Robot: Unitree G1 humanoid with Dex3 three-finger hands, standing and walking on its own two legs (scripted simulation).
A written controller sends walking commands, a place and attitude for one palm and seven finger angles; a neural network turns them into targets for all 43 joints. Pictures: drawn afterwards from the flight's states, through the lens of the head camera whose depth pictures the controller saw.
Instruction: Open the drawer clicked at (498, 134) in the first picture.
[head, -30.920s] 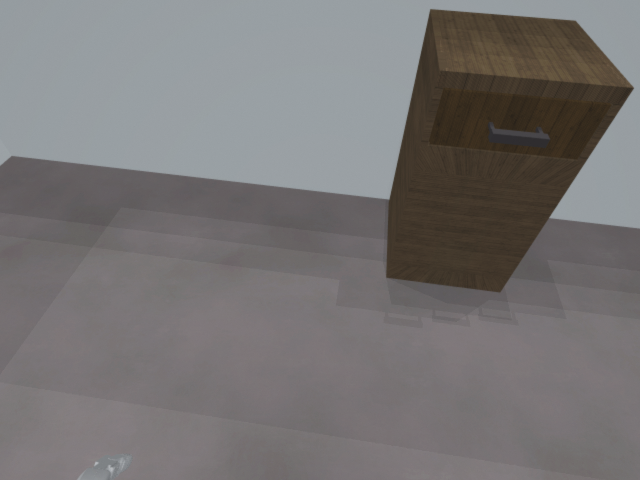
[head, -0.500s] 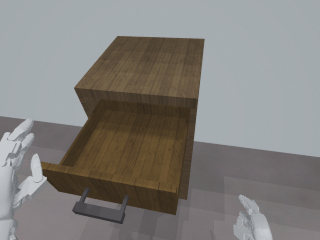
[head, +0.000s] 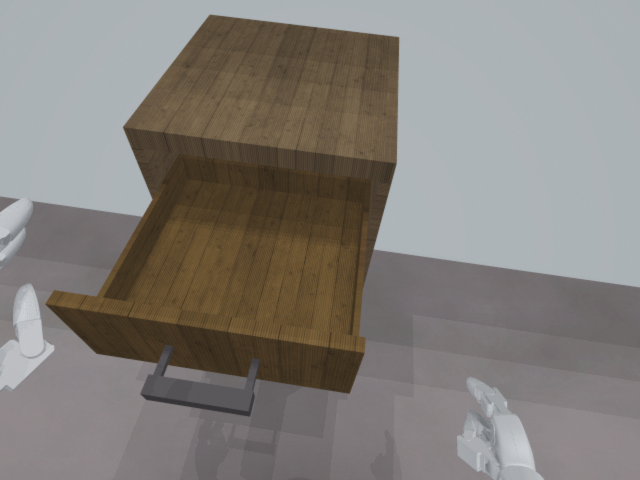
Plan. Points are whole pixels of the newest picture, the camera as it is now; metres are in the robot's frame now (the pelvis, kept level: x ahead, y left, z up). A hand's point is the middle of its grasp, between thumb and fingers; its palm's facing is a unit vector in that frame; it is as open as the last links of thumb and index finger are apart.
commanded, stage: step back with the hand held close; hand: left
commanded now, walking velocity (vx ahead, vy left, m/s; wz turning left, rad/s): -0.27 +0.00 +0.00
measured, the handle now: (205, 377) +0.25 +0.16 -0.05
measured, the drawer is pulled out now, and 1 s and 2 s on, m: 0.30 0.30 0.30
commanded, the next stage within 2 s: stop stepping back and stand still in 0.76 s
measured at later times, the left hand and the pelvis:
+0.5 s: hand out of the picture +0.10 +0.21 +0.17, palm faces +0.32 -0.79 -0.52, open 7.4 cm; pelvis -0.10 -0.03 -0.01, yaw +0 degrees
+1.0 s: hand out of the picture -0.03 +0.21 +0.18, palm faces +0.41 -0.81 -0.43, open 7.4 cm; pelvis -0.22 -0.04 +0.00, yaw +0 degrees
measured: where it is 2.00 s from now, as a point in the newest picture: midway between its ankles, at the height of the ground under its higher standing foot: outside the picture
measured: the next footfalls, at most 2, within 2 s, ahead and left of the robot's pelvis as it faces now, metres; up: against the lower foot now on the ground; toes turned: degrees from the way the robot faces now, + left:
right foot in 0.10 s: +0.00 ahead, -0.12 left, +0.00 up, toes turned -4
left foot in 0.82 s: -0.16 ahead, +0.11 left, +0.00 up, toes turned +4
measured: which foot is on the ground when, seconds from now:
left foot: down 0.00-0.56, up 0.58-0.80, down 0.82-1.00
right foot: up 0.00-0.08, down 0.10-0.82, up 0.84-1.00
